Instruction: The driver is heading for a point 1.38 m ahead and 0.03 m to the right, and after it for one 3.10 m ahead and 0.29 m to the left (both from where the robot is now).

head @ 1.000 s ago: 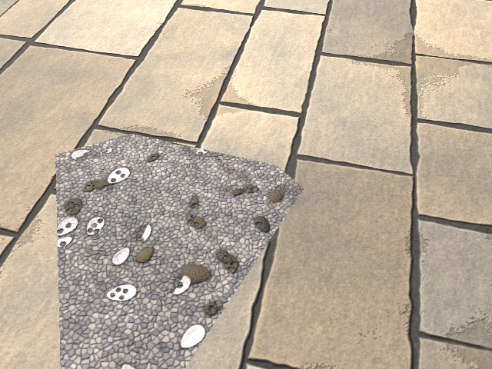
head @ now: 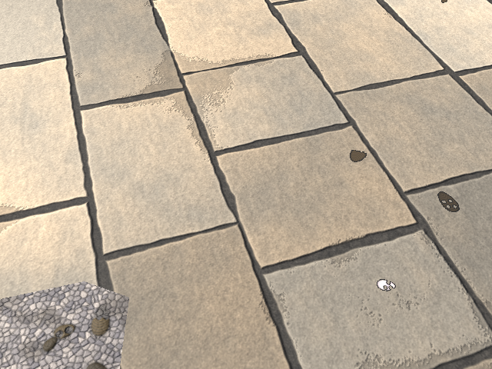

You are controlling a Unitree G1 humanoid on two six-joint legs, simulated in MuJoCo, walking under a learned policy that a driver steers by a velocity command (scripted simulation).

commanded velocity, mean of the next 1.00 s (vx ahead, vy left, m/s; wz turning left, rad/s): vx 0.50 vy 0.00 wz -0.23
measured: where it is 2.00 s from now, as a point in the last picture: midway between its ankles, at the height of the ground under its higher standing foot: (297, 205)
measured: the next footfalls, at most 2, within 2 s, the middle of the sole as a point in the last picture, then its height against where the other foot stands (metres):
right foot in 0.30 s outside the picture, level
left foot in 0.84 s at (249, 311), level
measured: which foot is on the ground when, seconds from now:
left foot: down 0.00-0.30, up 0.32-0.82, down 0.84-1.00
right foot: up 0.00-0.28, down 0.30-0.86, up 0.88-1.00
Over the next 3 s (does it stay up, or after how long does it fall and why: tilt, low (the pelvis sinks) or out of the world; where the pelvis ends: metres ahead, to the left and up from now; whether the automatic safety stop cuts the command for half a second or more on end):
stays up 1.35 -0.13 0.00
